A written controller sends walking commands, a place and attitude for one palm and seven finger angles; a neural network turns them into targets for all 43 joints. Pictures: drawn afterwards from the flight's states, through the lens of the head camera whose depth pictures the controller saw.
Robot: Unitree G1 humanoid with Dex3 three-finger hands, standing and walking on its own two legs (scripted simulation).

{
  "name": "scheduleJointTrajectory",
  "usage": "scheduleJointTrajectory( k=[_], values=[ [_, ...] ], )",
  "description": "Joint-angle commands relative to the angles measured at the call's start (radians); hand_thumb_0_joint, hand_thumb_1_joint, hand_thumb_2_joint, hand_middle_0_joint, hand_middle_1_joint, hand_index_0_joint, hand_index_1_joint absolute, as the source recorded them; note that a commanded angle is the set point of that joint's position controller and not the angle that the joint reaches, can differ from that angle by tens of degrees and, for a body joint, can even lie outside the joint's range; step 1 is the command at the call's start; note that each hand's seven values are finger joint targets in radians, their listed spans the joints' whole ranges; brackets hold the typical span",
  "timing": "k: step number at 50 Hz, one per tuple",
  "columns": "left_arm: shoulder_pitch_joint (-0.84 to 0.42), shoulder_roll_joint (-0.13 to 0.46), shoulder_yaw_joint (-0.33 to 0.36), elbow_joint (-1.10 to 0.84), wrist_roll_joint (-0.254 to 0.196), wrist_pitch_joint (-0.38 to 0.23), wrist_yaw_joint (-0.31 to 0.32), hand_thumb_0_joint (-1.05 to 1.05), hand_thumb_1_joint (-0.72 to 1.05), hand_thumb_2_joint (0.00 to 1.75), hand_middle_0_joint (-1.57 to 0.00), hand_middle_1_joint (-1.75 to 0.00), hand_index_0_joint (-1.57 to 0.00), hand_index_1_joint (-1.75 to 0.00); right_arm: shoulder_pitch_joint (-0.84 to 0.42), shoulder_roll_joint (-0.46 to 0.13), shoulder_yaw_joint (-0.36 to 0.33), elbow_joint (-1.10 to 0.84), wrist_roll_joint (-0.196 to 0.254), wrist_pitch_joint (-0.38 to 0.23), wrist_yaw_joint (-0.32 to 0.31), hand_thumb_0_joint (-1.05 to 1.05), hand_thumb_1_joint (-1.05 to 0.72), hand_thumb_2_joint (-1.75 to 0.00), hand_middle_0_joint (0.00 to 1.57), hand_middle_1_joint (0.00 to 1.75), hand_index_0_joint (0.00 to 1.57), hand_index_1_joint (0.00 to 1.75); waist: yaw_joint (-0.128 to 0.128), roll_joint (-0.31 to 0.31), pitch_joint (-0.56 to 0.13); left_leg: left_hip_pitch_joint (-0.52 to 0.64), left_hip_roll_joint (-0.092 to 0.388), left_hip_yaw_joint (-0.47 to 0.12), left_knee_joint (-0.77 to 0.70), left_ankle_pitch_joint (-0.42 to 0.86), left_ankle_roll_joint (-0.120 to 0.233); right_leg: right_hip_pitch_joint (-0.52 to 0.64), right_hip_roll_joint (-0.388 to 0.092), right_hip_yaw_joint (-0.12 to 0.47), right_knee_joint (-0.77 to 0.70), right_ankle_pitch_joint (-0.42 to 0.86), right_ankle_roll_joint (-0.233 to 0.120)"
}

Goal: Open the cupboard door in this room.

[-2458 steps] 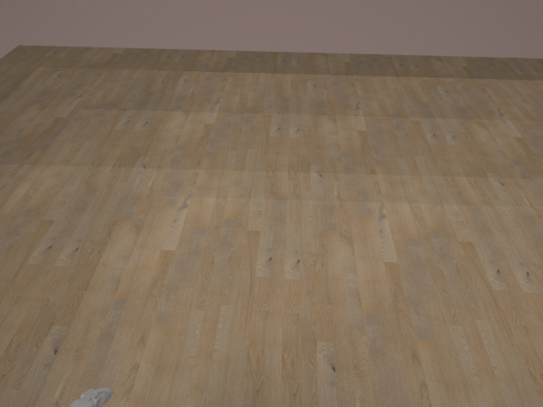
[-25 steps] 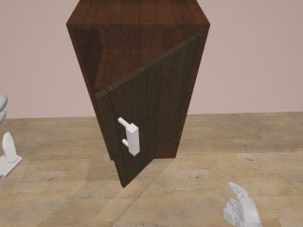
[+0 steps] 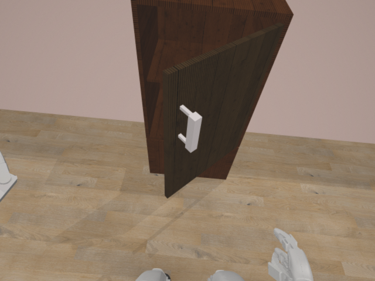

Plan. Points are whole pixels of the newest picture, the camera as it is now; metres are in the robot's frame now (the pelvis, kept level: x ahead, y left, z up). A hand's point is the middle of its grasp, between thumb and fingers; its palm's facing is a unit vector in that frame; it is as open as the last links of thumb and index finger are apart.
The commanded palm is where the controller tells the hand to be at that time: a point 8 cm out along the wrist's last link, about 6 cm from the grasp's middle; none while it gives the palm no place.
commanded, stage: stop stepping back and stand still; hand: left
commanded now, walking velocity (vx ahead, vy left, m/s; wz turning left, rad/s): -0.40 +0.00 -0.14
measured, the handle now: (187, 128) +0.48 +0.04 +0.03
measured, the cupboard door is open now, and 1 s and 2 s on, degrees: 44 44 44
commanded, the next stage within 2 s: let the arm hang, fingers relaxed in 1.90 s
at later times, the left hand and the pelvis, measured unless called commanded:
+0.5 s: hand (25, 221) +0.16 +0.24 +0.17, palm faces +0.42 -0.83 -0.36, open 7.4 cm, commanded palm +0.09 +0.27 +0.19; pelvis -0.08 -0.02 -0.01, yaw -6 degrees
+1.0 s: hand (24, 269) +0.11 +0.21 +0.16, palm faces +0.39 -0.80 -0.45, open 7.4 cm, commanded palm +0.05 +0.26 +0.19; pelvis -0.11 -0.03 +0.01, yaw -4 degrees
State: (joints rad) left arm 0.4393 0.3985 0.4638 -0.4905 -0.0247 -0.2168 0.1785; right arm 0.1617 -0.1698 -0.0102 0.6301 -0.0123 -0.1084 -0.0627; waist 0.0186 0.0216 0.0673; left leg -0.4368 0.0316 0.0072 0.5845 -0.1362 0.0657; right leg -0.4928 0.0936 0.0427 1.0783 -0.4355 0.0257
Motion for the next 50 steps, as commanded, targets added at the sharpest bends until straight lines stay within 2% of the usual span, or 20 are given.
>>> scheduleJointTrajectory(
  k=[1,5,8,9,11,13,16,19,21,22,23,25,29,30,31,32,34,37,45,50],
  values=[
    [-0.002,0.143,0.041,-0.337,-0.019,-0.046,0.008,0.0,0.9,0.9,-0.2,-0.3,-0.2,-0.3,-0.08,-0.161,-0.069,-0.145,0.001,-0.075,0.015,0.0,-0.9,-0.9,0.2,0.3,0.2,0.3,-0.017,0.145,-0.202,0.105,0.263,-0.221,-0.367,-0.276,0.075,0.074,-0.026,-0.02,0.059,-0.046,0.0],
    [0.071,0.168,0.054,-0.382,-0.034,-0.029,0.008,0.0,0.9,0.9,-0.2,-0.3,-0.2,-0.3,-0.059,-0.142,-0.037,-0.154,-0.001,-0.085,0.015,0.0,-0.9,-0.9,0.2,0.3,0.2,0.3,-0.021,0.27,-0.249,0.193,0.179,-0.176,-0.485,-0.468,-0.02,0.222,0.009,-0.141,-0.297,-0.146,-0.028],
    [0.15,0.203,0.1,-0.35,-0.051,-0.017,0.007,0.0,0.9,0.9,-0.2,-0.3,-0.2,-0.3,-0.038,-0.126,-0.021,-0.158,-0.002,-0.068,0.009,0.0,-0.9,-0.9,0.2,0.3,0.2,0.3,-0.014,0.294,-0.259,0.209,0.081,-0.064,-0.429,-0.375,-0.12,0.39,0.027,-0.206,-0.704,-0.097,-0.07],
    [0.172,0.223,0.115,-0.334,-0.052,-0.015,-0.001,0.0,0.9,0.9,-0.2,-0.3,-0.2,-0.3,-0.031,-0.121,-0.017,-0.159,-0.001,-0.055,0.009,0.0,-0.9,-0.9,0.2,0.3,0.2,0.3,-0.018,0.211,-0.253,0.207,0.028,0.02,-0.307,-0.251,-0.135,0.408,-0.026,-0.161,-0.82,-0.012,-0.097],
    [0.174,0.278,0.162,-0.328,-0.064,-0.029,-0.008,0.0,0.9,0.9,-0.2,-0.3,-0.2,-0.3,-0.03,-0.121,-0.015,-0.14,-0.007,-0.014,0.004,0.0,-0.9,-0.9,0.2,0.3,0.2,0.3,-0.025,-0.092,-0.203,0.279,-0.012,0.039,0.151,-0.099,-0.09,0.137,-0.29,0.08,-0.936,0.189,-0.157],
    [0.142,0.33,0.223,-0.316,-0.069,-0.043,0.007,0.0,0.9,0.9,-0.2,-0.3,-0.2,-0.3,-0.038,-0.125,0.003,-0.147,-0.008,-0.011,0.009,0.0,-0.9,-0.9,0.2,0.3,0.2,0.3,-0.017,-0.09,-0.251,0.03,0.002,0.024,0.294,-0.145,-0.076,0.308,-0.412,0.129,-0.828,0.571,-0.194],
    [0.098,0.212,0.126,-0.175,-0.059,-0.011,-0.008,0.0,0.9,0.9,-0.2,-0.3,-0.2,-0.3,-0.051,-0.15,-0.021,-0.152,0.031,-0.026,-0.006,0.0,-0.9,-0.9,0.2,0.3,0.2,0.3,-0.031,-0.22,-0.144,-0.001,0.012,0.026,0.135,-0.075,-0.057,0.389,-0.319,0.046,-0.687,0.74,-0.138],
    [0.002,0.191,0.066,-0.117,-0.048,-0.006,-0.015,0.0,0.9,0.9,-0.2,-0.3,-0.2,-0.3,-0.023,-0.18,-0.023,-0.12,0.027,-0.045,-0.034,0.0,-0.9,-0.9,0.2,0.3,0.2,0.3,-0.06,0.045,-0.13,0.341,0.014,-0.012,-0.11,0.077,-0.002,0.193,-0.197,-0.073,-0.467,0.505,-0.043],
    [-0.098,0.185,0.036,-0.133,-0.041,-0.018,-0.01,0.0,0.9,0.9,-0.2,-0.3,-0.2,-0.3,-0.003,-0.196,-0.025,-0.122,0.02,-0.066,-0.033,0.0,-0.9,-0.9,0.2,0.3,0.2,0.3,-0.057,0.23,-0.127,0.367,0.238,-0.415,-0.276,-0.028,0.126,0.045,-0.073,-0.065,-0.225,-0.033,0.001],
    [-0.098,0.185,0.034,-0.095,-0.033,-0.017,-0.006,0.0,0.9,0.9,-0.2,-0.3,-0.2,-0.3,-0.016,-0.18,-0.021,-0.124,0.012,-0.082,-0.032,0.0,-0.9,-0.9,0.2,0.3,0.2,0.3,-0.047,0.175,-0.073,0.343,0.292,-0.538,-0.344,-0.084,0.161,-0.019,-0.067,-0.025,-0.148,-0.111,-0.015],
    [-0.114,0.221,0.043,-0.164,-0.026,-0.021,-0.008,0.0,0.9,0.9,-0.2,-0.3,-0.2,-0.3,-0.023,-0.165,-0.013,-0.114,-0.002,-0.091,-0.029,0.0,-0.9,-0.9,0.2,0.3,0.2,0.3,-0.04,0.125,-0.095,0.237,0.289,-0.535,-0.409,-0.237,0.128,0.057,-0.094,0.001,-0.114,-0.119,-0.029],
    [-0.024,0.217,0.066,-0.187,-0.02,-0.01,-0.004,0.0,0.9,0.9,-0.2,-0.3,-0.2,-0.3,-0.041,-0.166,-0.022,-0.121,0.001,-0.094,-0.018,0.0,-0.9,-0.9,0.2,0.3,0.2,0.3,-0.018,0.071,-0.079,0.003,0.225,-0.335,-0.47,-0.452,0.075,0.269,-0.095,-0.039,-0.218,-0.067,-0.039],
    [0.161,0.214,0.102,-0.263,-0.01,-0.013,0.0,0.0,0.9,0.9,-0.2,-0.3,-0.2,-0.3,-0.07,-0.157,-0.026,-0.175,0.006,-0.066,-0.006,0.0,-0.9,-0.9,0.2,0.3,0.2,0.3,0.003,0.238,-0.099,-0.282,0.077,-0.044,-0.331,-0.57,-0.029,0.584,-0.074,-0.135,-0.484,-0.015,-0.06],
    [0.178,0.217,0.11,-0.256,-0.002,-0.014,-0.001,0.0,0.9,0.9,-0.2,-0.3,-0.2,-0.3,-0.067,-0.146,-0.033,-0.182,0.007,-0.052,-0.003,0.0,-0.9,-0.9,0.2,0.3,0.2,0.3,0.003,0.129,-0.075,-0.294,0.011,0.026,-0.116,-0.531,-0.051,0.51,-0.138,-0.036,-0.608,-0.094,-0.09],
    [0.156,0.245,0.125,-0.265,0.002,-0.015,-0.001,0.0,0.9,0.9,-0.2,-0.3,-0.2,-0.3,-0.058,-0.135,-0.041,-0.18,0.007,-0.036,-0.001,0.0,-0.9,-0.9,0.2,0.3,0.2,0.3,0.003,-0.147,-0.056,-0.203,-0.07,0.076,0.318,-0.401,-0.076,0.237,-0.345,0.31,-0.871,-0.356,-0.167],
    [0.086,0.256,0.136,-0.287,-0.008,-0.025,0.001,0.0,0.9,0.9,-0.2,-0.3,-0.2,-0.3,-0.052,-0.157,-0.047,-0.164,-0.002,-0.032,-0.005,0.0,-0.9,-0.9,0.2,0.3,0.2,0.3,-0.006,-0.244,-0.038,-0.22,-0.082,-0.005,0.606,-0.342,-0.091,0.067,-0.505,0.569,-1.015,-0.489,-0.222],
    [0.031,0.24,0.141,-0.205,-0.005,-0.054,-0.012,0.0,0.9,0.9,-0.2,-0.3,-0.2,-0.3,-0.006,-0.156,-0.043,-0.119,-0.009,-0.046,-0.009,0.0,-0.9,-0.9,0.2,0.3,0.2,0.3,-0.059,-0.132,-0.018,-0.185,-0.015,-0.061,0.701,-0.165,-0.09,-0.002,-0.427,0.406,-0.984,-0.387,-0.171],
    [0.004,0.191,0.087,-0.034,-0.012,-0.072,-0.026,0.0,0.9,0.9,-0.2,-0.3,-0.2,-0.3,-0.003,-0.141,-0.03,-0.11,0.007,-0.04,-0.024,0.0,-0.9,-0.9,0.2,0.3,0.2,0.3,-0.058,-0.04,-0.045,-0.153,0.011,-0.011,0.541,-0.061,-0.087,0.099,-0.325,0.179,-0.913,-0.158,-0.109],
    [0.018,0.153,0.03,-0.051,0.008,-0.068,0.005,0.0,0.9,0.9,-0.2,-0.3,-0.2,-0.3,-0.02,-0.155,-0.037,-0.118,0.004,-0.088,-0.028,0.0,-0.9,-0.9,0.2,0.3,0.2,0.3,0.005,-0.253,-0.138,0.102,-0.042,0.101,-0.098,-0.186,-0.018,0.412,-0.305,0.117,-0.833,0.216,-0.047],
    [0.015,0.199,0.072,-0.256,0.002,-0.076,0.018,0.0,0.9,0.9,-0.2,-0.3,-0.2,-0.3,-0.027,-0.189,-0.055,-0.158,0.009,-0.073,-0.014,0.0,-0.9,-0.9,0.2,0.3,0.2,0.3,-0.002,0.066,-0.223,0.362,0.122,-0.069,-0.18,0.245,0.014,0.341,-0.181,0.02,-0.607,0.475,-0.004]
  ],
)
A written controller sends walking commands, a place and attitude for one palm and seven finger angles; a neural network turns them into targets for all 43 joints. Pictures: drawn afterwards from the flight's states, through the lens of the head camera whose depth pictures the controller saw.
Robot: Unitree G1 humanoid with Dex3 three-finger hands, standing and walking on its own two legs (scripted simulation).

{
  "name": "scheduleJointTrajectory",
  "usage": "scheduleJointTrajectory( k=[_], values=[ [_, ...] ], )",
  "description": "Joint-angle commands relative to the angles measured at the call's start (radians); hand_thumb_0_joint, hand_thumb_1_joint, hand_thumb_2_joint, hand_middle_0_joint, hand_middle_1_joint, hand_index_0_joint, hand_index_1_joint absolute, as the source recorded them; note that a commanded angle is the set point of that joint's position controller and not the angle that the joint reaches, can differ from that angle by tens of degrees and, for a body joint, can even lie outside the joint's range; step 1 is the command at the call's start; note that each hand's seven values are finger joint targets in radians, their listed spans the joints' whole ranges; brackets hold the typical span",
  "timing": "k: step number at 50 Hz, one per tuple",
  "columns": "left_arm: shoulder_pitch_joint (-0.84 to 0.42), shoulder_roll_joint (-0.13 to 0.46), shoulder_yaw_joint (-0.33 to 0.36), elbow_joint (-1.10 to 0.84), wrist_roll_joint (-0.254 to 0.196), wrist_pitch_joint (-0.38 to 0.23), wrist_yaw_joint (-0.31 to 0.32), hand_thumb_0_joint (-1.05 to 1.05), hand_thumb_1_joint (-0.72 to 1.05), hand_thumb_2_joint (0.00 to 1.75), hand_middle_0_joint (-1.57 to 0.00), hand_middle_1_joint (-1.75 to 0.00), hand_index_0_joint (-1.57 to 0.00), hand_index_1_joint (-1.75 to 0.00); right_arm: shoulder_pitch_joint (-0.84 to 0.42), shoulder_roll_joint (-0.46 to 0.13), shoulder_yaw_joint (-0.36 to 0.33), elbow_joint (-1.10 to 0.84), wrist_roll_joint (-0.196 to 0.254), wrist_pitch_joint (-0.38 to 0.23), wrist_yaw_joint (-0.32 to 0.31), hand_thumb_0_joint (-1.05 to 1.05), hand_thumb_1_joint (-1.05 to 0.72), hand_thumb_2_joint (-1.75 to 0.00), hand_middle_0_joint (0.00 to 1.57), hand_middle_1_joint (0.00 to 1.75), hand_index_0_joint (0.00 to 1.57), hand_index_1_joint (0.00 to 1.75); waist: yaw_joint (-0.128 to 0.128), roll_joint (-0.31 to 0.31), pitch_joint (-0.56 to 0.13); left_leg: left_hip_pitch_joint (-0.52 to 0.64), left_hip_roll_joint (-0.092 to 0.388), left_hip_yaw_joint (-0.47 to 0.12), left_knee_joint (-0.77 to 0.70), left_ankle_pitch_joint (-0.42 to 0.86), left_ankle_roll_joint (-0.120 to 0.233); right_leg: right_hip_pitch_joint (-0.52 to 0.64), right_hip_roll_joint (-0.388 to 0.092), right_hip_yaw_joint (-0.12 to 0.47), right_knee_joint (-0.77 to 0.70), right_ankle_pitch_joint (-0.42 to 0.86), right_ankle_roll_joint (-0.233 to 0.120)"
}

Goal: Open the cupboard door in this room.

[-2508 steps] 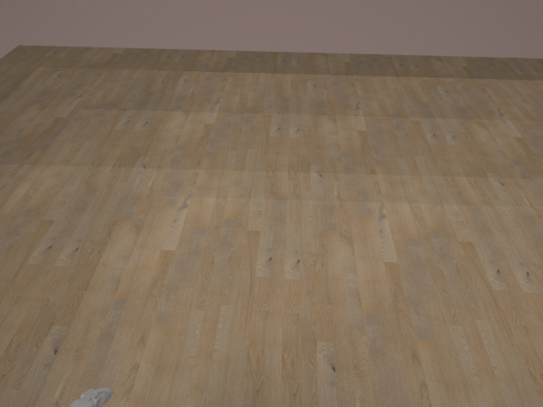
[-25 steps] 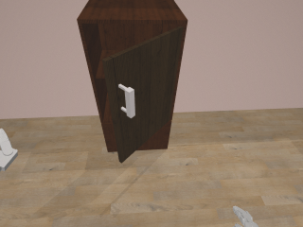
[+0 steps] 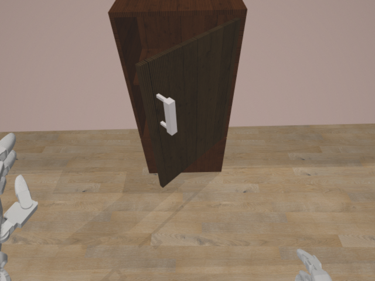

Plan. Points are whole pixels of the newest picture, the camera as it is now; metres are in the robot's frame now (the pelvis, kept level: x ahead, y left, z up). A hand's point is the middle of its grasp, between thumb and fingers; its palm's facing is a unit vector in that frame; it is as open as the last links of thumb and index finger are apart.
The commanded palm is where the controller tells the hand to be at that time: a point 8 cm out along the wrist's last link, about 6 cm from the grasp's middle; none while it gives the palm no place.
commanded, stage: stop stepping back and stand still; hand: left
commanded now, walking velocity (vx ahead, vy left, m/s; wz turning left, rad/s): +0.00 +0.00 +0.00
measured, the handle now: (166, 114) +0.58 +0.11 +0.01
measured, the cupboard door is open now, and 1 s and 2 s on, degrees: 44 44 44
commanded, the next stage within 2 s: let the arm hang, fingers relaxed in 0.90 s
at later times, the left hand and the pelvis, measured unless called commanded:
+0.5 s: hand (2, 215) +0.18 +0.30 +0.15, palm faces +0.42 -0.79 -0.44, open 7.4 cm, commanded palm +0.12 +0.33 +0.18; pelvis -0.02 +0.04 +0.00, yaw -1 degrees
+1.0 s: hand out of the picture +0.17 +0.30 +0.15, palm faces +0.42 -0.78 -0.47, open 7.4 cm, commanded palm none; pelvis -0.03 +0.04 +0.00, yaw -1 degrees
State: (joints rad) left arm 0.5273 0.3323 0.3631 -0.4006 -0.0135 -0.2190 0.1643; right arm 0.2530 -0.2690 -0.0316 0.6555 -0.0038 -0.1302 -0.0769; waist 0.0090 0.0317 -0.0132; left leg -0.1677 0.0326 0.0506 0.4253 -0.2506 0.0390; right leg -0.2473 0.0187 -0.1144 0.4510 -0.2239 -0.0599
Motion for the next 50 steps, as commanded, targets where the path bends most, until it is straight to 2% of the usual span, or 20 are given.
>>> scheduleJointTrajectory(
  k=[1,2,3,4,8,10,12,16,17,21,22,28,34,35,37,40,42,49,50],
  values=[
    [-0.069,0.274,0.176,-0.36,-0.012,-0.073,0.03,0.0,0.9,0.9,-0.2,-0.3,-0.2,-0.3,-0.12,-0.091,-0.032,-0.189,0.005,-0.049,0.005,0.0,-0.9,-0.9,0.2,0.3,0.2,0.3,0.01,0.072,-0.147,0.085,0.133,-0.119,-0.009,0.414,0.03,0.093,-0.091,0.169,0.038,0.264,0.079],
    [-0.026,0.288,0.201,-0.345,-0.013,-0.066,0.03,0.0,0.9,0.9,-0.2,-0.3,-0.2,-0.3,-0.11,-0.085,-0.035,-0.191,0.006,-0.048,0.004,0.0,-0.9,-0.9,0.2,0.3,0.2,0.3,0.002,0.088,-0.155,0.077,0.112,-0.075,0.032,0.49,0.015,0.123,-0.082,0.161,0.053,0.358,0.06],
    [-0.008,0.28,0.196,-0.351,-0.014,-0.064,0.027,0.0,0.9,0.9,-0.2,-0.3,-0.2,-0.3,-0.114,-0.061,-0.016,-0.192,0.002,-0.045,0.007,0.0,-0.9,-0.9,0.2,0.3,0.2,0.3,-0.008,0.153,-0.142,0.032,0.087,-0.053,0.016,0.501,-0.002,0.144,-0.083,0.135,0.071,0.389,0.047],
    [-0.001,0.276,0.199,-0.336,-0.017,-0.063,0.025,0.0,0.9,0.9,-0.2,-0.3,-0.2,-0.3,-0.113,-0.056,-0.011,-0.193,0.004,-0.041,0.009,0.0,-0.9,-0.9,0.2,0.3,0.2,0.3,-0.009,0.146,-0.114,-0.011,0.081,-0.046,0.011,0.482,-0.011,0.16,-0.075,0.122,0.071,0.385,0.049],
    [0.019,0.236,0.176,-0.264,-0.031,-0.053,0.015,0.0,0.9,0.9,-0.2,-0.3,-0.2,-0.3,-0.112,-0.06,-0.011,-0.195,0.011,-0.034,0.013,0.0,-0.9,-0.9,0.2,0.3,0.2,0.3,-0.016,0.021,-0.075,-0.086,0.067,-0.048,0.007,0.307,-0.029,0.183,-0.085,0.152,0.025,0.386,0.046],
    [0.027,0.228,0.174,-0.229,-0.036,-0.046,0.011,0.0,0.9,0.9,-0.2,-0.3,-0.2,-0.3,-0.108,-0.065,-0.011,-0.195,0.011,-0.027,0.014,0.0,-0.9,-0.9,0.2,0.3,0.2,0.3,-0.017,-0.007,-0.073,-0.094,0.066,-0.055,-0.015,0.267,-0.03,0.181,-0.076,0.15,0.014,0.344,0.05],
    [0.03,0.227,0.171,-0.201,-0.04,-0.037,0.005,0.0,0.9,0.9,-0.2,-0.3,-0.2,-0.3,-0.119,-0.065,-0.008,-0.197,0.01,-0.024,0.011,0.0,-0.9,-0.9,0.2,0.3,0.2,0.3,-0.013,0.006,-0.042,-0.112,0.065,-0.055,-0.045,0.213,-0.029,0.158,-0.066,0.142,-0.007,0.28,0.057],
    [-0.018,0.223,0.153,-0.223,-0.035,-0.031,0.003,0.0,0.9,0.9,-0.2,-0.3,-0.2,-0.3,-0.123,-0.063,-0.001,-0.199,0.008,-0.019,0.008,0.0,-0.9,-0.9,0.2,0.3,0.2,0.3,-0.012,0.012,-0.04,-0.132,0.064,-0.065,-0.085,0.142,-0.025,0.17,-0.057,0.136,-0.026,0.225,0.066],
    [-0.043,0.244,0.163,-0.249,-0.033,-0.031,0.003,0.0,0.9,0.9,-0.2,-0.3,-0.2,-0.3,-0.13,-0.063,-0.001,-0.202,0.005,-0.023,0.005,0.0,-0.9,-0.9,0.2,0.3,0.2,0.3,-0.009,0.02,-0.041,-0.129,0.06,-0.063,-0.094,0.135,-0.026,0.168,-0.055,0.132,-0.03,0.217,0.066],
    [-0.056,0.238,0.153,-0.284,-0.027,-0.029,0.009,0.0,0.9,0.9,-0.2,-0.3,-0.2,-0.3,-0.125,-0.059,0.002,-0.202,0.002,-0.031,0.002,0.0,-0.9,-0.9,0.2,0.3,0.2,0.3,-0.004,0.043,-0.063,-0.126,0.055,-0.065,-0.109,0.117,-0.024,0.196,-0.052,0.123,-0.036,0.21,0.07],
    [-0.072,0.252,0.16,-0.309,-0.025,-0.03,0.01,0.0,0.9,0.9,-0.2,-0.3,-0.2,-0.3,-0.13,-0.06,0.001,-0.202,-0.001,-0.036,0.0,0.0,-0.9,-0.9,0.2,0.3,0.2,0.3,-0.003,0.054,-0.065,-0.124,0.05,-0.061,-0.109,0.11,-0.027,0.195,-0.053,0.125,-0.042,0.203,0.068],
    [-0.022,0.231,0.162,-0.263,-0.024,-0.033,0.016,0.0,0.9,0.9,-0.2,-0.3,-0.2,-0.3,-0.121,-0.057,-0.001,-0.194,0.0,-0.039,0.0,0.0,-0.9,-0.9,0.2,0.3,0.2,0.3,-0.002,0.053,-0.038,-0.169,0.046,-0.072,-0.132,0.029,-0.031,0.203,-0.055,0.12,-0.067,0.144,0.068],
    [0.014,0.221,0.16,-0.223,-0.026,-0.039,0.012,0.0,0.9,0.9,-0.2,-0.3,-0.2,-0.3,-0.114,-0.066,-0.009,-0.189,0.003,-0.035,-0.001,0.0,-0.9,-0.9,0.2,0.3,0.2,0.3,-0.004,0.026,-0.036,-0.185,0.05,-0.083,-0.151,0.027,-0.034,0.206,-0.046,0.109,-0.063,0.148,0.071],
    [0.007,0.211,0.148,-0.226,-0.027,-0.038,0.009,0.0,0.9,0.9,-0.2,-0.3,-0.2,-0.3,-0.115,-0.067,-0.01,-0.19,0.004,-0.035,-0.001,0.0,-0.9,-0.9,0.2,0.3,0.2,0.3,-0.005,0.033,-0.034,-0.183,0.049,-0.08,-0.154,0.024,-0.035,0.2,-0.043,0.107,-0.062,0.142,0.072],
    [-0.011,0.229,0.158,-0.242,-0.023,-0.041,0.01,0.0,0.9,0.9,-0.2,-0.3,-0.2,-0.3,-0.121,-0.071,-0.013,-0.189,0.002,-0.037,-0.004,0.0,-0.9,-0.9,0.2,0.3,0.2,0.3,-0.003,0.057,-0.031,-0.189,0.048,-0.079,-0.164,0.01,-0.036,0.199,-0.04,0.104,-0.062,0.133,0.073],
    [-0.02,0.217,0.145,-0.243,-0.02,-0.041,0.01,0.0,0.9,0.9,-0.2,-0.3,-0.2,-0.3,-0.117,-0.07,-0.011,-0.191,0.003,-0.038,-0.005,0.0,-0.9,-0.9,0.2,0.3,0.2,0.3,-0.003,0.046,-0.028,-0.201,0.055,-0.087,-0.173,-0.005,-0.033,0.207,-0.035,0.1,-0.048,0.131,0.076],
    [-0.024,0.236,0.161,-0.241,-0.018,-0.04,0.013,0.0,0.9,0.9,-0.2,-0.3,-0.2,-0.3,-0.119,-0.069,-0.013,-0.19,0.0,-0.039,-0.007,0.0,-0.9,-0.9,0.2,0.3,0.2,0.3,-0.001,0.035,-0.029,-0.191,0.049,-0.077,-0.161,-0.011,-0.032,0.198,-0.042,0.109,-0.065,0.134,0.074],
    [-0.029,0.22,0.148,-0.224,-0.019,-0.036,0.015,0.0,0.9,0.9,-0.2,-0.3,-0.2,-0.3,-0.112,-0.064,-0.011,-0.186,-0.001,-0.04,-0.006,0.0,-0.9,-0.9,0.2,0.3,0.2,0.3,-0.003,0.015,-0.046,-0.155,0.032,-0.064,-0.127,0.021,-0.035,0.184,-0.053,0.128,-0.097,0.146,0.068],
    [-0.093,0.07,-0.27,0.555,0.055,0.103,-0.128,0.0,0.9,0.9,-0.2,-0.3,-0.2,-0.3,-0.169,-0.241,-0.051,0.07,0.011,-0.07,0.09,0.0,-0.9,-0.9,0.2,0.3,0.2,0.3,-0.054,0.004,0.079,-0.202,0.054,-0.109,0.043,0.218,-0.019,-0.01,-0.126,0.082,0.046,0.222,0.036]
  ],
)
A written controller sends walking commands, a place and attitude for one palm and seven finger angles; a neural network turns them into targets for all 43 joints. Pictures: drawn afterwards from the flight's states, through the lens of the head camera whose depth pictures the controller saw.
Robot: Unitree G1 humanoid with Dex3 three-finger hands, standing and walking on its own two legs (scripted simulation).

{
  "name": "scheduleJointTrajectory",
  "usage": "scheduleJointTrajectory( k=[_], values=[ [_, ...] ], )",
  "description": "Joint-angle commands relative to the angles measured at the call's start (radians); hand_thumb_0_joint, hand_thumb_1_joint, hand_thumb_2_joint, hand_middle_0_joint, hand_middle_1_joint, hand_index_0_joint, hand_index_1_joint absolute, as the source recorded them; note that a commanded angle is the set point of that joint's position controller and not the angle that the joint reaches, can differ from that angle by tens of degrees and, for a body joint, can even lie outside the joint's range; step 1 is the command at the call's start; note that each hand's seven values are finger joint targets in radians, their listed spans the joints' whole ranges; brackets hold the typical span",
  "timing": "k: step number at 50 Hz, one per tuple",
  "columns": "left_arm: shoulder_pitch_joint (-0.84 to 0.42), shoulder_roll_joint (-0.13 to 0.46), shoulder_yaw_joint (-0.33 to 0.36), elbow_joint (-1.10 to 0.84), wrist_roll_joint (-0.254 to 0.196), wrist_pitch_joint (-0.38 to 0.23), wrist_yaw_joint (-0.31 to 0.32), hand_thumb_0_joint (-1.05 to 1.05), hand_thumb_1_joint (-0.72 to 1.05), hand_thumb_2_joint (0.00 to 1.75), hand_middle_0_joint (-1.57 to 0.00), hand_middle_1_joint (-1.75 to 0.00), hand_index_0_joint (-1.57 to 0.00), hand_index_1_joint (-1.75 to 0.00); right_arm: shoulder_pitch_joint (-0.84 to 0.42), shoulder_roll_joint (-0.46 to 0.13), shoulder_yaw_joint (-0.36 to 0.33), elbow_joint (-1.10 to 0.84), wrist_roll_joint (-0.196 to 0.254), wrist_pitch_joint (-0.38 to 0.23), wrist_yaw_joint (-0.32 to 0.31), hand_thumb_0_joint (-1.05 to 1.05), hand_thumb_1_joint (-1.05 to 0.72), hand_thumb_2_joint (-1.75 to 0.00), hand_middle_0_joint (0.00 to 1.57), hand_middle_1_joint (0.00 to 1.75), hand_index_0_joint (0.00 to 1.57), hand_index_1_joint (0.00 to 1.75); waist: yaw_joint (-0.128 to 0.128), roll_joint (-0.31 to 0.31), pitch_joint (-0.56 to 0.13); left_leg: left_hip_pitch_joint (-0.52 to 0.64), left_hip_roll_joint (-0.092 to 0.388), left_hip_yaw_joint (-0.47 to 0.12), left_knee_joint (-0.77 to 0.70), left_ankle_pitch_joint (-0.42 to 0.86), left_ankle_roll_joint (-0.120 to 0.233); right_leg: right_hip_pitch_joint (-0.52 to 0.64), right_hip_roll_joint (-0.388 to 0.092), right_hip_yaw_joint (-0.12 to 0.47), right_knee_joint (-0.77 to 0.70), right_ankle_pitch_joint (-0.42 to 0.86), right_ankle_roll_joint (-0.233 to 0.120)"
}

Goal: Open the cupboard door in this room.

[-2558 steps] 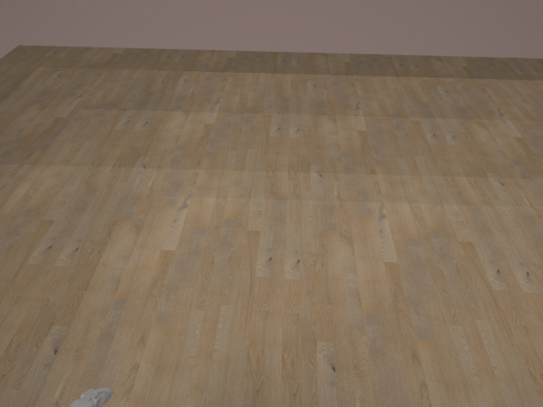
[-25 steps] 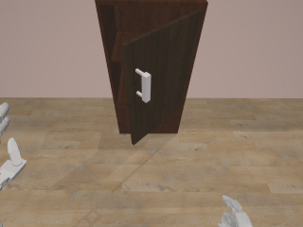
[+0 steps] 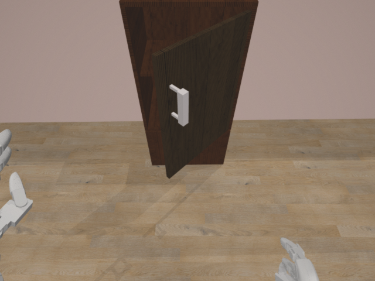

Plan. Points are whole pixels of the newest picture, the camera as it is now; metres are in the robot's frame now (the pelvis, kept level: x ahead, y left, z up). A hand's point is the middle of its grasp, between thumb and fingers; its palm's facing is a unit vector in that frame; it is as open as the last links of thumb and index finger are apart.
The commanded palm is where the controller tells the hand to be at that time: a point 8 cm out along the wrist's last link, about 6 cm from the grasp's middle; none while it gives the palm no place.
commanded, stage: let the arm hang, fingers relaxed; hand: left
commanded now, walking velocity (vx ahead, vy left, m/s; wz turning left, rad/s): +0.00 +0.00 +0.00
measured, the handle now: (178, 105) +0.60 +0.08 +0.01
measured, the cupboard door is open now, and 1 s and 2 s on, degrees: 44 44 44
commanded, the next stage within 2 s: look to check the result in 1.10 s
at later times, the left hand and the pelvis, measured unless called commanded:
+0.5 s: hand out of the picture +0.01 +0.17 -0.18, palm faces +0.05 -0.98 -0.22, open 7.1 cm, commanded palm none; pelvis +0.00 -0.02 +0.00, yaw +2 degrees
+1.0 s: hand out of the picture +0.01 +0.15 -0.18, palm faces +0.06 -0.98 -0.19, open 7.3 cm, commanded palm none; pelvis +0.02 -0.01 +0.00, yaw +1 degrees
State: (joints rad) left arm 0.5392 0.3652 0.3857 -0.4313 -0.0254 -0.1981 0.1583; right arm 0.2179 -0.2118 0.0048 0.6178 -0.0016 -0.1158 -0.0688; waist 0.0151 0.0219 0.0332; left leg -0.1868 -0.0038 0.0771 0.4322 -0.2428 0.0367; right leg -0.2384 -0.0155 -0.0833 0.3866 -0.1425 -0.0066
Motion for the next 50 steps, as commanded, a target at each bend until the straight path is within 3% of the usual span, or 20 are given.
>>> scheduleJointTrajectory(
  k=[1,2,3,4,5,7,9,10,11,13,15,17,18,20,23,26,30,37,46,50],
  values=[
    [-0.102,0.017,-0.26,0.616,0.053,0.162,-0.147,0.0,0.9,0.9,-0.2,-0.3,-0.2,-0.3,-0.044,-0.249,-0.086,0.112,0.004,-0.014,0.083,0.0,-0.9,-0.9,0.2,0.3,0.2,0.3,-0.045,0.041,-0.064,-0.08,0.108,-0.112,0.023,0.317,-0.025,-0.054,-0.087,0.104,0.092,0.093,-0.032],
    [-0.111,0.011,-0.269,0.597,0.052,0.183,-0.151,0.0,0.9,0.9,-0.2,-0.3,-0.2,-0.3,-0.028,-0.247,-0.087,0.093,0.001,0.003,0.08,0.0,-0.9,-0.9,0.2,0.3,0.2,0.3,-0.041,0.041,-0.059,-0.063,0.125,-0.112,0.024,0.389,-0.02,-0.073,-0.058,0.081,0.114,0.034,-0.031],
    [-0.134,-0.004,-0.273,0.623,0.054,0.186,-0.152,0.0,0.9,0.9,-0.2,-0.3,-0.2,-0.3,-0.029,-0.243,-0.082,0.103,-0.009,0.014,0.076,0.0,-0.9,-0.9,0.2,0.3,0.2,0.3,-0.04,0.041,-0.092,-0.121,0.155,-0.156,0.002,0.32,0.014,-0.049,-0.051,0.061,0.17,-0.039,-0.034],
    [-0.164,0.003,-0.276,0.667,0.06,0.184,-0.153,0.0,0.9,0.9,-0.2,-0.3,-0.2,-0.3,-0.048,-0.239,-0.07,0.102,-0.013,0.028,0.073,0.0,-0.9,-0.9,0.2,0.3,0.2,0.3,-0.031,0.004,-0.086,-0.158,0.164,-0.183,-0.021,0.292,0.037,-0.026,-0.038,0.069,0.2,-0.052,-0.035],
    [-0.185,0.015,-0.28,0.722,0.062,0.184,-0.153,0.0,0.9,0.9,-0.2,-0.3,-0.2,-0.3,-0.058,-0.239,-0.063,0.105,-0.018,0.039,0.072,0.0,-0.9,-0.9,0.2,0.3,0.2,0.3,-0.025,-0.071,-0.085,-0.172,0.165,-0.193,-0.027,0.267,0.046,0.006,-0.037,0.075,0.201,-0.051,-0.038],
    [-0.218,0.038,-0.289,0.835,0.069,0.183,-0.154,0.0,0.9,0.9,-0.2,-0.3,-0.2,-0.3,-0.062,-0.228,-0.056,0.122,-0.022,0.059,0.072,0.0,-0.9,-0.9,0.2,0.3,0.2,0.3,-0.015,-0.205,-0.109,-0.147,0.124,-0.168,0.013,0.194,0.033,0.028,-0.077,0.11,0.134,0.009,-0.048],
    [-0.257,0.037,-0.305,0.955,0.067,0.192,-0.151,0.0,0.9,0.9,-0.2,-0.3,-0.2,-0.3,-0.028,-0.177,-0.043,0.161,-0.02,0.083,0.069,0.0,-0.9,-0.9,0.2,0.3,0.2,0.3,-0.029,-0.286,-0.132,-0.087,0.056,-0.105,0.081,0.099,0.011,0.015,-0.155,0.175,0.052,0.063,-0.072],
    [-0.28,0.035,-0.319,1.009,0.061,0.196,-0.148,0.0,0.9,0.9,-0.2,-0.3,-0.2,-0.3,-0.011,-0.152,-0.035,0.181,-0.021,0.096,0.068,0.0,-0.9,-0.9,0.2,0.3,0.2,0.3,-0.038,-0.282,-0.128,-0.053,0.03,-0.083,0.096,0.052,0.001,-0.012,-0.182,0.197,0.013,0.036,-0.089],
    [-0.297,0.026,-0.328,1.057,0.056,0.198,-0.146,0.0,0.9,0.9,-0.2,-0.3,-0.2,-0.3,-0.001,-0.132,-0.029,0.203,-0.024,0.105,0.066,0.0,-0.9,-0.9,0.2,0.3,0.2,0.3,-0.042,-0.237,-0.121,-0.025,0.023,-0.071,0.097,0.031,-0.004,-0.036,-0.19,0.201,-0.009,0.004,-0.095],
    [-0.317,0.009,-0.342,1.137,0.05,0.201,-0.139,0.0,0.9,0.9,-0.2,-0.3,-0.2,-0.3,0.009,-0.107,-0.02,0.245,-0.026,0.117,0.066,0.0,-0.9,-0.9,0.2,0.3,0.2,0.3,-0.045,-0.075,-0.103,-0.004,0.038,-0.077,0.068,0.053,-0.007,-0.053,-0.166,0.182,-0.018,-0.084,-0.084],
    [-0.295,-0.011,-0.349,1.221,0.044,0.198,-0.138,0.0,0.9,0.9,-0.2,-0.3,-0.2,-0.3,0.002,-0.096,-0.011,0.281,-0.026,0.115,0.062,0.0,-0.9,-0.9,0.2,0.3,0.2,0.3,-0.027,0.098,-0.09,-0.053,0.074,-0.118,-0.013,0.075,-0.003,0.007,-0.12,0.149,0.008,-0.09,-0.059],
    [-0.252,-0.038,-0.339,1.29,0.045,0.195,-0.133,0.0,0.9,0.9,-0.2,-0.3,-0.2,-0.3,0.004,-0.094,-0.015,0.305,-0.027,0.116,0.055,0.0,-0.9,-0.9,0.2,0.3,0.2,0.3,-0.005,0.155,-0.093,-0.099,0.094,-0.136,-0.043,0.049,-0.001,0.081,-0.102,0.122,0.0,-0.063,-0.049],
    [-0.249,-0.046,-0.338,1.318,0.043,0.194,-0.132,0.0,0.9,0.9,-0.2,-0.3,-0.2,-0.3,0.018,-0.083,-0.017,0.321,-0.028,0.119,0.053,0.0,-0.9,-0.9,0.2,0.3,0.2,0.3,-0.007,0.167,-0.089,-0.117,0.093,-0.133,-0.053,0.019,-0.004,0.102,-0.104,0.117,-0.008,-0.065,-0.05],
    [-0.254,-0.042,-0.346,1.366,0.037,0.192,-0.134,0.0,0.9,0.9,-0.2,-0.3,-0.2,-0.3,0.054,-0.074,-0.016,0.356,-0.024,0.124,0.051,0.0,-0.9,-0.9,0.2,0.3,0.2,0.3,-0.009,0.153,-0.063,-0.128,0.087,-0.129,-0.066,-0.018,-0.007,0.107,-0.108,0.128,-0.035,-0.095,-0.054],
    [-0.264,-0.051,-0.349,1.422,0.036,0.19,-0.134,0.0,0.9,0.9,-0.2,-0.3,-0.2,-0.3,0.115,-0.062,-0.02,0.398,-0.022,0.129,0.049,0.0,-0.9,-0.9,0.2,0.3,0.2,0.3,-0.017,0.033,-0.006,-0.113,0.087,-0.123,-0.075,-0.039,-0.006,0.068,-0.113,0.125,-0.08,-0.154,-0.055],
    [-0.265,-0.065,-0.353,1.465,0.033,0.189,-0.131,0.0,0.9,0.9,-0.2,-0.3,-0.2,-0.3,0.164,-0.052,-0.02,0.434,-0.021,0.129,0.045,0.0,-0.9,-0.9,0.2,0.3,0.2,0.3,-0.024,-0.035,0.022,-0.089,0.084,-0.115,-0.083,-0.035,-0.003,0.042,-0.111,0.129,-0.101,-0.185,-0.054],
    [-0.251,-0.083,-0.354,1.503,0.033,0.19,-0.127,0.0,0.9,0.9,-0.2,-0.3,-0.2,-0.3,0.196,-0.031,-0.015,0.466,-0.022,0.127,0.042,0.0,-0.9,-0.9,0.2,0.3,0.2,0.3,-0.024,-0.075,0.043,-0.078,0.083,-0.108,-0.096,-0.024,0.0,0.03,-0.106,0.123,-0.104,-0.19,-0.048],
    [-0.221,-0.109,-0.352,1.531,0.035,0.19,-0.121,0.0,0.9,0.9,-0.2,-0.3,-0.2,-0.3,0.206,-0.004,-0.013,0.491,-0.021,0.124,0.039,0.0,-0.9,-0.9,0.2,0.3,0.2,0.3,-0.019,-0.066,0.065,-0.064,0.083,-0.096,-0.101,-0.008,0.002,0.011,-0.1,0.113,-0.096,-0.168,-0.041],
    [-0.203,-0.142,-0.353,1.55,0.034,0.185,-0.119,0.0,0.9,0.9,-0.2,-0.3,-0.2,-0.3,0.186,0.017,-0.01,0.502,-0.02,0.106,0.029,0.0,-0.9,-0.9,0.2,0.3,0.2,0.3,-0.014,0.018,0.04,-0.054,0.106,-0.114,-0.126,0.079,0.0,0.066,-0.094,0.091,-0.04,0.0,-0.039],
    [-0.201,-0.146,-0.355,1.554,0.035,0.186,-0.12,0.0,0.9,0.9,-0.2,-0.3,-0.2,-0.3,0.185,0.012,-0.01,0.501,-0.019,0.106,0.027,0.0,-0.9,-0.9,0.2,0.3,0.2,0.3,-0.017,0.008,0.058,-0.05,0.109,-0.117,-0.133,0.073,0.0,0.056,-0.093,0.09,-0.042,-0.002,-0.036]
  ],
)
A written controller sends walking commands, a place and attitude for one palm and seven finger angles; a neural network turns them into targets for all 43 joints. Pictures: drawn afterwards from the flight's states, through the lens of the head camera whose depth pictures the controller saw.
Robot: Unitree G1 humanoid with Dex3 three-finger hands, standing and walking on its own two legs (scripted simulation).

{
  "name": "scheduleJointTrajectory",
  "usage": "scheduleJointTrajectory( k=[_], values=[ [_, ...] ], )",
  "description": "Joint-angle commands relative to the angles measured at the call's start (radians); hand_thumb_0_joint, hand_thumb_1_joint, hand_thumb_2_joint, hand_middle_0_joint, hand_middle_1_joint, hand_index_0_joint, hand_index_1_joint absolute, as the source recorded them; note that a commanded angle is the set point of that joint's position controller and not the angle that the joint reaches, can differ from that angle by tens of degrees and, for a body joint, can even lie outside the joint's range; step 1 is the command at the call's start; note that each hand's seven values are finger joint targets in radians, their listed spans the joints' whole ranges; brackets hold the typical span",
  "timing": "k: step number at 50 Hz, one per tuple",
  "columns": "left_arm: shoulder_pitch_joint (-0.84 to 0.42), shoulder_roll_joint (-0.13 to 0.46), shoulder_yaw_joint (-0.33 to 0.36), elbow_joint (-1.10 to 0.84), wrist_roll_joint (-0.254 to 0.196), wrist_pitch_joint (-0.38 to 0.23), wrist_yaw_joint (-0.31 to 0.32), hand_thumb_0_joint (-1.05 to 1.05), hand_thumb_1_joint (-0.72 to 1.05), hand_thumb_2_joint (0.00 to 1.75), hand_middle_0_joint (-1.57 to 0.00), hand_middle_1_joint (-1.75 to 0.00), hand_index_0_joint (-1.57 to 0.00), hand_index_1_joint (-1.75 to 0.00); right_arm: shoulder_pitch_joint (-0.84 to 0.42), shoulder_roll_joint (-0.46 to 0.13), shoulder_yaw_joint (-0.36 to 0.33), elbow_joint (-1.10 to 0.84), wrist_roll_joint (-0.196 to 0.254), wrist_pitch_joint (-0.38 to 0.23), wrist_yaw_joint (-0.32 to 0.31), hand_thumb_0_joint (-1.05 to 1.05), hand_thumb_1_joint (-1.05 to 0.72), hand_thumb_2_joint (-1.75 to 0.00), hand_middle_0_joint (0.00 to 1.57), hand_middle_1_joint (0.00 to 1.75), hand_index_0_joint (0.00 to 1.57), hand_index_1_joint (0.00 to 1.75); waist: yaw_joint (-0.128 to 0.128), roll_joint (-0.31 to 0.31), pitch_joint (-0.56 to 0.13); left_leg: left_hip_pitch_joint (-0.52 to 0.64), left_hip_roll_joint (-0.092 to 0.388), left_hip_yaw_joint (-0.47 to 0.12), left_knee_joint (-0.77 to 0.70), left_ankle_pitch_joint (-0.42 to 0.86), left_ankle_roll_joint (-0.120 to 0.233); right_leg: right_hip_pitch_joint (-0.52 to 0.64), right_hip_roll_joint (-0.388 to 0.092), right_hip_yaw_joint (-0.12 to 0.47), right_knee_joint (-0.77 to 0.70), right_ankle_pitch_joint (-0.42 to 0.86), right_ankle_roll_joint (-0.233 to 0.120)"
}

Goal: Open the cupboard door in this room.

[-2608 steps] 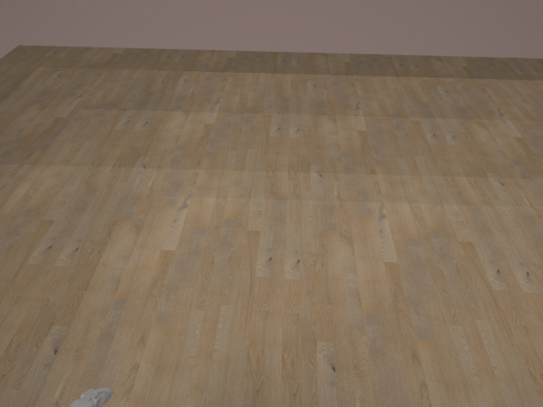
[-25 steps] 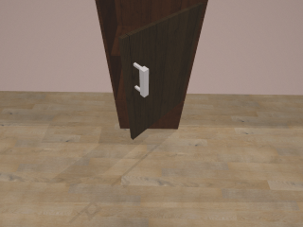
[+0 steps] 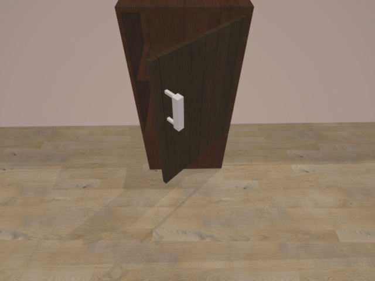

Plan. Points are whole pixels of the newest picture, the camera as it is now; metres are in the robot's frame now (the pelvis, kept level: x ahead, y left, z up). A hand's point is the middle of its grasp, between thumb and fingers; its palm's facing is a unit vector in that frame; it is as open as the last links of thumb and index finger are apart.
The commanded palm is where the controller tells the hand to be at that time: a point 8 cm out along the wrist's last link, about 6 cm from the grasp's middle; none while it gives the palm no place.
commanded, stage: let the arm hang, fingers relaxed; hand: left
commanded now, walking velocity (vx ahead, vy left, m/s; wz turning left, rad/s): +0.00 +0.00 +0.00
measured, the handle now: (173, 110) +0.59 +0.08 +0.01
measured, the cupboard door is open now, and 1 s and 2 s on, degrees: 44 44 44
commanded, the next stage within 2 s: look to check the result in 0.10 s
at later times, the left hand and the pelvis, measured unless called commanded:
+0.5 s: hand out of the picture +0.02 +0.17 -0.17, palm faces +0.04 -0.98 -0.19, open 7.3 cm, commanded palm none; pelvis +0.02 +0.00 +0.00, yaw +0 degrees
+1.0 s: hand out of the picture +0.04 +0.18 -0.18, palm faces -0.01 -0.98 -0.20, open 7.3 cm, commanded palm none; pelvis +0.02 +0.00 -0.01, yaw -4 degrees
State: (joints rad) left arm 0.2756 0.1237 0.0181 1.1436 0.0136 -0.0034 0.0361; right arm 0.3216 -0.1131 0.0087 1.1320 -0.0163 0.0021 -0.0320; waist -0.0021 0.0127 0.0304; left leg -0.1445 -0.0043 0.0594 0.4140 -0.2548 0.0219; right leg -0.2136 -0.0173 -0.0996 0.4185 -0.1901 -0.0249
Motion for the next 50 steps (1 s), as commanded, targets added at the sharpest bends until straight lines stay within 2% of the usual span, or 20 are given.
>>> scheduleJointTrajectory(
  k=[1,11,16,24,30,33,38,40,44,46,47,49,50],
  values=[
    [0.063,0.097,0.012,-0.019,-0.004,-0.008,0.002,0.0,0.9,0.9,-0.2,-0.3,-0.2,-0.3,0.081,-0.087,-0.014,-0.012,-0.004,-0.011,-0.01,0.0,-0.9,-0.9,0.2,0.3,0.2,0.3,0.001,0.016,0.061,-0.089,0.108,-0.098,-0.116,0.08,0.015,0.032,-0.091,0.107,-0.076,0.043,-0.018],
    [0.064,0.1,0.012,-0.017,-0.003,-0.014,0.002,0.0,0.9,0.9,-0.2,-0.3,-0.2,-0.3,0.066,-0.102,-0.014,-0.012,-0.003,-0.016,-0.011,0.0,-0.9,-0.9,0.2,0.3,0.2,0.3,-0.003,-0.014,0.038,-0.048,0.108,-0.095,-0.11,0.141,0.015,0.048,-0.096,0.108,-0.073,0.091,-0.016],
    [0.062,0.102,0.011,-0.015,-0.004,-0.015,0.002,0.0,0.9,0.9,-0.2,-0.3,-0.2,-0.3,0.054,-0.108,-0.013,-0.009,-0.003,-0.017,-0.012,0.0,-0.9,-0.9,0.2,0.3,0.2,0.3,-0.003,0.001,0.033,-0.034,0.109,-0.09,-0.107,0.163,0.013,0.053,-0.098,0.106,-0.073,0.113,-0.015],
    [0.055,0.105,0.012,-0.015,-0.004,-0.015,0.002,0.0,0.9,0.9,-0.2,-0.3,-0.2,-0.3,0.048,-0.11,-0.012,-0.004,-0.003,-0.02,-0.014,0.0,-0.9,-0.9,0.2,0.3,0.2,0.3,-0.002,-0.011,0.029,-0.017,0.112,-0.089,-0.107,0.216,0.014,0.066,-0.101,0.101,-0.066,0.158,-0.015],
    [0.047,0.112,0.012,-0.018,-0.005,-0.017,0.002,0.0,0.9,0.9,-0.2,-0.3,-0.2,-0.3,0.044,-0.116,-0.011,-0.001,-0.003,-0.02,-0.014,0.0,-0.9,-0.9,0.2,0.3,0.2,0.3,-0.003,0.001,0.023,-0.012,0.11,-0.087,-0.109,0.222,0.011,0.079,-0.1,0.105,-0.069,0.172,-0.017],
    [0.043,0.115,0.012,-0.019,-0.005,-0.017,0.002,0.0,0.9,0.9,-0.2,-0.3,-0.2,-0.3,0.042,-0.117,-0.012,0.0,-0.003,-0.019,-0.015,0.0,-0.9,-0.9,0.2,0.3,0.2,0.3,-0.003,-0.02,0.025,-0.005,0.112,-0.088,-0.108,0.23,0.012,0.079,-0.101,0.102,-0.069,0.182,-0.017],
    [0.035,0.123,0.013,-0.021,-0.005,-0.017,0.001,0.0,0.9,0.9,-0.2,-0.3,-0.2,-0.3,0.037,-0.122,-0.011,0.003,-0.002,-0.019,-0.014,0.0,-0.9,-0.9,0.2,0.3,0.2,0.3,-0.003,-0.018,0.031,-0.008,0.112,-0.086,-0.113,0.219,0.011,0.082,-0.103,0.102,-0.075,0.175,-0.016],
    [0.041,0.115,0.015,-0.022,-0.005,-0.014,0.001,0.0,0.9,0.9,-0.2,-0.3,-0.2,-0.3,0.04,-0.116,-0.012,0.004,-0.004,-0.018,-0.016,0.0,-0.9,-0.9,0.2,0.3,0.2,0.3,-0.002,-0.003,0.022,0.009,0.115,-0.073,-0.103,0.239,0.008,0.074,-0.102,0.112,-0.064,0.209,-0.018],
    [0.015,0.142,0.041,-0.048,0.0,0.007,-0.005,0.0,0.9,0.9,-0.2,-0.3,-0.2,-0.3,0.041,-0.138,-0.035,-0.013,-0.004,0.002,-0.028,0.0,-0.9,-0.9,0.2,0.3,0.2,0.3,-0.011,-0.004,0.023,0.025,0.138,-0.036,-0.038,0.226,0.007,0.007,-0.096,0.134,0.001,0.272,-0.028],
    [-0.001,0.149,0.056,-0.075,0.004,0.02,-0.012,0.0,0.9,0.9,-0.2,-0.3,-0.2,-0.3,0.033,-0.16,-0.05,-0.035,-0.005,0.01,-0.033,0.0,-0.9,-0.9,0.2,0.3,0.2,0.3,-0.014,0.005,0.023,0.03,0.164,-0.032,-0.023,0.207,0.014,-0.042,-0.08,0.142,0.044,0.255,-0.031],
    [-0.009,0.148,0.061,-0.09,0.006,0.025,-0.015,0.0,0.9,0.9,-0.2,-0.3,-0.2,-0.3,0.025,-0.172,-0.057,-0.049,-0.004,0.013,-0.034,0.0,-0.9,-0.9,0.2,0.3,0.2,0.3,-0.014,0.012,0.021,0.035,0.182,-0.042,-0.023,0.186,0.022,-0.077,-0.066,0.141,0.067,0.222,-0.028],
    [-0.036,0.142,0.07,-0.12,0.01,0.036,-0.024,0.0,0.9,0.9,-0.2,-0.3,-0.2,-0.3,0.023,-0.195,-0.069,-0.067,-0.009,0.014,-0.038,0.0,-0.9,-0.9,0.2,0.3,0.2,0.3,-0.018,0.062,0.042,0.026,0.244,-0.097,-0.061,0.151,0.057,-0.146,-0.025,0.123,0.158,0.117,-0.016],
    [-0.047,0.135,0.074,-0.138,0.01,0.041,-0.028,0.0,0.9,0.9,-0.2,-0.3,-0.2,-0.3,0.023,-0.213,-0.074,-0.078,-0.012,0.012,-0.039,0.0,-0.9,-0.9,0.2,0.3,0.2,0.3,-0.019,0.114,0.048,0.025,0.297,-0.134,-0.091,0.168,0.088,-0.184,0.0,0.105,0.249,-0.011,-0.008]
  ],
)
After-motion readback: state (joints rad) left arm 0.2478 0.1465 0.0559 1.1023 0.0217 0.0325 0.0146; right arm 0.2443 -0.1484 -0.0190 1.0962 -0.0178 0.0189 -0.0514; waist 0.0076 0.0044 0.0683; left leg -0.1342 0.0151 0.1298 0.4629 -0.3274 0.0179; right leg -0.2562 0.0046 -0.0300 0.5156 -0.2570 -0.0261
